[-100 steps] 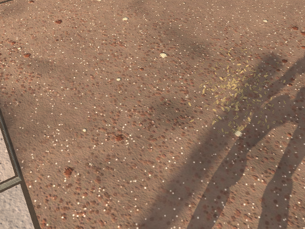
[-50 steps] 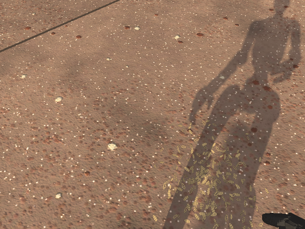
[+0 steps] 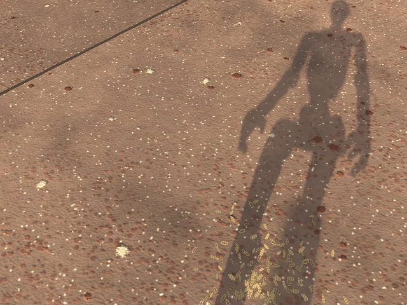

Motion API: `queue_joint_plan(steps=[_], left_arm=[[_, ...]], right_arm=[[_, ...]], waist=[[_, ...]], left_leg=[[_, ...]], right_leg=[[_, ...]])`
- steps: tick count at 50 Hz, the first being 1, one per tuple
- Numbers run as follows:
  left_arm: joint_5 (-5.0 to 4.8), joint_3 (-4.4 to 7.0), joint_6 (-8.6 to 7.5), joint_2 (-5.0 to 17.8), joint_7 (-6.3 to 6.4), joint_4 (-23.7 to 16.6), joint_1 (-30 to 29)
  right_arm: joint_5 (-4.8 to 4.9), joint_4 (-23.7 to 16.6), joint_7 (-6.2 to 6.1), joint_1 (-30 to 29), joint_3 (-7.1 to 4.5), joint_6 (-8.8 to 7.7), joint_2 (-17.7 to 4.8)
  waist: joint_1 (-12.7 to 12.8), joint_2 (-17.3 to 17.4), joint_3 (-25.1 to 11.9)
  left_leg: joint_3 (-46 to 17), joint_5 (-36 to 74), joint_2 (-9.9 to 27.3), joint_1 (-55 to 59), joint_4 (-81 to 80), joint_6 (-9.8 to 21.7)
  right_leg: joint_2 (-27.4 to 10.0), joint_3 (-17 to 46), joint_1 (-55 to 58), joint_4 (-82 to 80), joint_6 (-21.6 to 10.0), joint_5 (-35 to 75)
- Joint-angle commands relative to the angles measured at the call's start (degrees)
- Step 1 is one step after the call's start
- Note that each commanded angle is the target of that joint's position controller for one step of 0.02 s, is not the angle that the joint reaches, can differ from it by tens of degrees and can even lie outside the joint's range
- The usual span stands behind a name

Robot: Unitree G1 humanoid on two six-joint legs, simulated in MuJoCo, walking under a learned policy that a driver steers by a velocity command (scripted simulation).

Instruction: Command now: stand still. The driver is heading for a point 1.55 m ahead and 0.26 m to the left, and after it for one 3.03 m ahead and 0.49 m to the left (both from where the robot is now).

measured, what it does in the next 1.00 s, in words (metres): stands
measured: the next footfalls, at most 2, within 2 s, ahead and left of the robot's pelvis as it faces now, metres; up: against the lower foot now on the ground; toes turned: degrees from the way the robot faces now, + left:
left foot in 1.94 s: +0.45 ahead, +0.12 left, +0.00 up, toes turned +15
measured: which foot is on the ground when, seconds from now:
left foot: down 0.00-1.00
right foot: down 0.00-1.00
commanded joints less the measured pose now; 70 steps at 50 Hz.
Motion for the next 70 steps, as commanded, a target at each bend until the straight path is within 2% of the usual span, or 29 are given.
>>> queue_joint_plan(steps=[1,11,25,39,58,59,60,61,62,63,64,65,66,68,69,70], left_arm=[[-0.02,1.25,-0.45,5.95,0.37,-1.27,-1.37],[-0.11,0.85,-0.15,5.6,0.67,3.87,-0.93],[-0.26,0.04,0.0,4.87,0.81,8.61,0.64],[-0.38,-0.52,0.12,4.4,0.94,10.78,1.96],[-0.49,-0.86,0.15,4.06,1.1,11.7,3.29],[-0.46,-1.03,0.2,3.37,1.1,12.26,4.27],[-0.67,-0.92,0.25,3.56,1.13,12.4,4.53],[-0.93,-0.65,0.11,4.04,1.13,12.32,4.53],[-0.93,-0.57,-0.4,4.15,0.98,11.58,3.18],[-1.02,-0.71,-1.34,3.38,0.6,10.35,0.86],[-1.24,-0.94,-2.45,2.47,0.02,9.31,-0.65],[-1.41,-0.96,-3.41,2.48,-0.52,8.53,-1.89],[-1.73,-0.83,-4.22,2.84,-0.97,7.84,-2.64],[-2.49,-0.73,-5.52,3.03,-1.65,7.19,-1.97],[-2.6,-0.51,-5.93,2.85,-1.88,8.08,0.51],[-2.48,0.06,-5.98,3.06,-2.0,10.43,5.58]], right_arm=[[-0.03,-0.61,-0.28,2.07,-0.94,-0.65,-5.58],[-0.08,2.13,-0.42,4.79,-0.42,-1.27,-3.99],[0.01,4.02,-0.42,8.6,0.09,-1.73,-2.24],[0.13,4.59,-0.39,11.2,0.28,-1.88,-1.3],[0.21,4.62,-0.4,13.42,0.28,-1.98,-0.59],[0.25,5.25,-0.45,14.65,0.34,-1.91,-0.12],[0.52,5.37,-0.59,15.05,0.01,-1.76,-0.97],[0.82,4.72,-0.82,14.43,-0.55,-1.64,-2.7],[1.15,4.11,-0.99,14.83,-0.98,-1.74,-3.92],[1.55,3.97,-1.04,16.48,-1.58,-2.15,-5.62],[1.85,3.57,-1.0,15.94,-2.46,-2.71,-7.94],[1.76,3.18,-0.91,15.4,-2.78,-3.31,-8.17],[1.43,2.82,-0.71,15.15,-2.69,-3.87,-7.17],[1.87,1.94,-0.08,13.63,-2.68,-4.29,-6.42],[2.24,1.48,0.16,12.16,-2.71,-4.15,-6.63],[2.32,1.12,0.4,11.46,-2.7,-3.9,-6.8]], waist=[[0.15,-0.1,-1.52],[0.53,0.05,0.18],[0.87,0.48,0.7],[1.0,0.57,0.78],[1.02,0.63,1.0],[0.96,0.94,-0.26],[0.85,1.83,0.79],[0.65,3.55,2.53],[-0.12,4.98,4.84],[-1.34,7.63,6.72],[-1.54,10.52,8.94],[-1.64,10.23,10.71],[-1.53,9.29,11.46],[-0.23,8.01,10.55],[1.42,7.29,9.19],[3.33,6.54,6.84]], left_leg=[[-1.73,7.04,1.84,-7.87,-6.52,0.87],[-1.42,3.92,1.6,-9.24,-8.02,1.08],[-1.2,4.82,1.42,-9.38,-8.81,1.31],[-1.12,6.97,1.35,-9.07,-9.06,1.48],[-1.05,8.23,1.28,-8.84,-9.16,1.61],[-0.8,2.46,0.97,-8.38,-9.84,1.89],[-1.45,-5.7,0.98,-9.19,-10.54,2.83],[-3.59,-14.51,2.04,-9.99,-11.42,4.59],[-7.54,-21.99,4.75,-10.29,-13.66,6.71],[-14.07,-26.77,9.55,-8.81,-17.33,9.44],[-21.2,-27.53,15.63,-7.63,-20.66,12.45],[-24.79,-24.79,19.06,-6.82,-21.74,14.31],[-25.02,-19.93,19.78,-4.4,-21.45,14.54],[-19.79,-11.75,17.4,-1.57,-18.98,12.14],[-15.15,-8.58,14.61,-4.31,-16.93,10.42],[-11.25,-5.3,11.6,-8.98,-13.61,9.19]], right_leg=[[-3.11,3.4,7.68,-4.16,-2.37,11.87],[-2.55,3.04,7.1,-5.84,-1.86,6.78],[-2.23,2.72,6.72,-6.41,-1.71,6.7],[-2.14,2.55,6.83,-6.29,-1.64,8.59],[-2.14,2.42,6.84,-6.02,-1.51,9.8],[-1.34,1.53,7.38,-5.84,-1.48,3.91],[0.15,0.04,5.89,-4.33,-1.51,-4.59],[1.75,-1.68,2.51,-1.83,-1.69,-13.84],[2.26,-2.43,-2.16,0.98,-1.93,-18.2],[2.37,-3.63,-7.01,5.89,-1.91,-16.09],[0.78,-4.08,-11.17,11.87,-2.13,-11.01],[-1.78,-2.52,-14.83,15.54,-2.72,-10.28],[-3.29,-1.51,-18.18,17.25,-3.29,-12.76],[-4.28,-1.81,-16.42,10.1,-4.16,-13.96],[-2.78,-4.22,-8.57,3.33,-4.14,-10.24],[0.32,-7.21,2.32,-0.89,-3.36,-3.91]])
Velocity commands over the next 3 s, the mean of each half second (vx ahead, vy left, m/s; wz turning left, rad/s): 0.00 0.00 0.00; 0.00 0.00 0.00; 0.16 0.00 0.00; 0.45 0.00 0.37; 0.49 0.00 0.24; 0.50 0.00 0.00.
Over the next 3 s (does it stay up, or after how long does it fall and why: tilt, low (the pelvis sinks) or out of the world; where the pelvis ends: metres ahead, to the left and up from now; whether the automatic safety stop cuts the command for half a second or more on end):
stays up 0.88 0.19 -0.01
